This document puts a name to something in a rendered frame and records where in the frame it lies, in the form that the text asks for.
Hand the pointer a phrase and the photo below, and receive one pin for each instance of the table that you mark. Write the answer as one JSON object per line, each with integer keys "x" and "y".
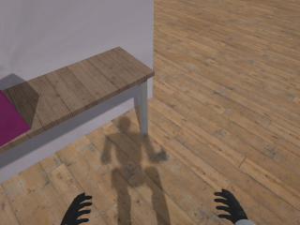
{"x": 51, "y": 99}

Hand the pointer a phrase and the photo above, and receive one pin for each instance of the robot right hand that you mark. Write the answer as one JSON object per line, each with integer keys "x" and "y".
{"x": 235, "y": 209}

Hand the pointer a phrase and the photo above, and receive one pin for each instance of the robot left hand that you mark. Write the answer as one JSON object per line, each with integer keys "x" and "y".
{"x": 71, "y": 215}

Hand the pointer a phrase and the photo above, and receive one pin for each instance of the carton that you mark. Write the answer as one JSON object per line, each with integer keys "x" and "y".
{"x": 12, "y": 124}

